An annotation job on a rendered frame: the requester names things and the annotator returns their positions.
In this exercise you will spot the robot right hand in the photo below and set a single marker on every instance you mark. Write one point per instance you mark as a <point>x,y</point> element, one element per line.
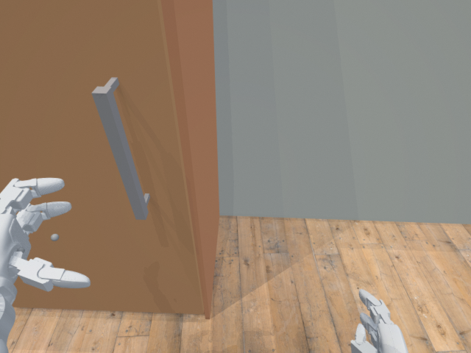
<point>385,335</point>

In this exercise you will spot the wardrobe door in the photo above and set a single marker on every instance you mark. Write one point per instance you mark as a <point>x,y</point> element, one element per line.
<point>53,55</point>

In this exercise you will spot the handle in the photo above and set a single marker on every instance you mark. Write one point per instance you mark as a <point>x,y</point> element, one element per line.
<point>111,121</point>

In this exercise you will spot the robot left forearm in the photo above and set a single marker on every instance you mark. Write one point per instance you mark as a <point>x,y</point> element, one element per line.
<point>8,294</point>

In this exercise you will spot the robot left hand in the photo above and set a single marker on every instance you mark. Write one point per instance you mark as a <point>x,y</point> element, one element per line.
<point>14,231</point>

